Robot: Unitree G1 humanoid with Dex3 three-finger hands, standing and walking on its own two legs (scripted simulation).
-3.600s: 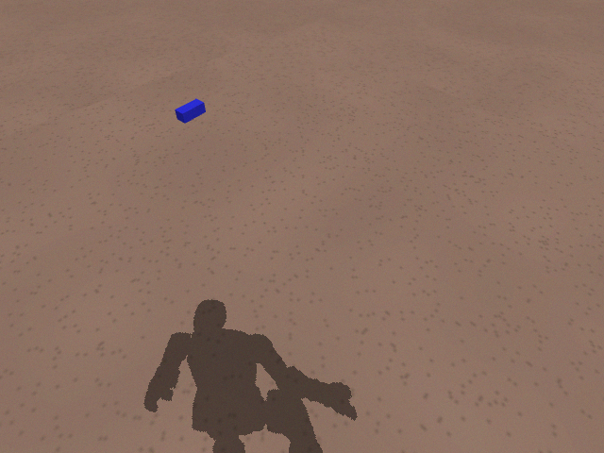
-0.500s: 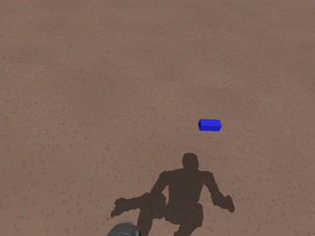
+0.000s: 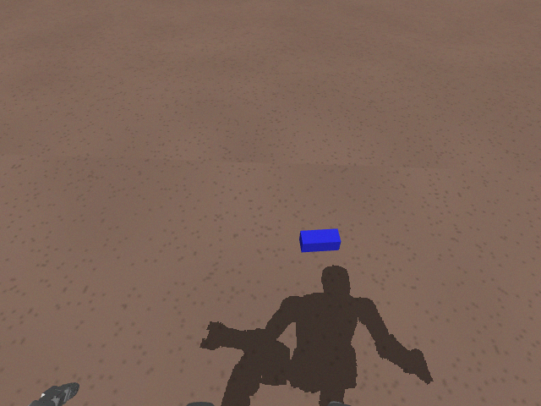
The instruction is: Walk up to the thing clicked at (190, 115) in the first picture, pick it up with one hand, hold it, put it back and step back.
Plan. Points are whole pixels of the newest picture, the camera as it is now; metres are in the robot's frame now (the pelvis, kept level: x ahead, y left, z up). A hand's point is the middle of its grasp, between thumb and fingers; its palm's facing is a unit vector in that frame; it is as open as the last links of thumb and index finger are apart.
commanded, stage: walk up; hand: left
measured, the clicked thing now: (319, 240) +0.90 -0.19 -0.71
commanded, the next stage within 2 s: none
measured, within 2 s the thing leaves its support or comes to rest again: neither
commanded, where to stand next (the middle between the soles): +0.55 -0.51 m, yaw +7 degrees
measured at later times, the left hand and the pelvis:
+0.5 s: hand (197, 372) +0.21 +0.14 -0.14, palm faces -0.02 -0.96 -0.29, open 7.4 cm; pelvis +0.14 -0.14 +0.01, yaw +1 degrees
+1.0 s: hand (292, 332) +0.29 -0.03 -0.16, palm faces +0.03 -0.95 -0.31, open 7.4 cm; pelvis +0.28 -0.30 +0.00, yaw +3 degrees
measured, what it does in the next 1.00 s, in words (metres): steps to the right: left foot, then right foot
